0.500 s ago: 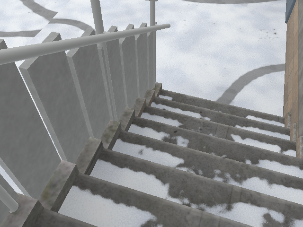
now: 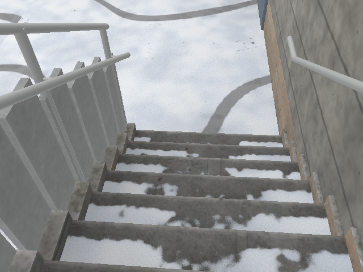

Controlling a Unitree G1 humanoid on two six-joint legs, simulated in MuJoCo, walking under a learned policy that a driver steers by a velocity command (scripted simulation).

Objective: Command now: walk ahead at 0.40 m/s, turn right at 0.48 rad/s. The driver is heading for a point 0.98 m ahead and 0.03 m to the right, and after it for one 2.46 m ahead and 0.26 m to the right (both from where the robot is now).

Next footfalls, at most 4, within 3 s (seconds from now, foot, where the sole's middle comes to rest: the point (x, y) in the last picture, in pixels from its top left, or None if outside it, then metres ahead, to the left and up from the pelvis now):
0.02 right None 0.01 -0.11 -0.75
0.34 left None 0.25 0.03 -0.91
0.72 right None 0.46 -0.27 -1.08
1.42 left None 0.44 0.02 -1.08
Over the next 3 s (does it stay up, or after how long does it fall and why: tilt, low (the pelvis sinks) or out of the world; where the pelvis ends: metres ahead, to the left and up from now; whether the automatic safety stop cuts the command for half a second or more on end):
stays up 0.78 -0.21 -0.49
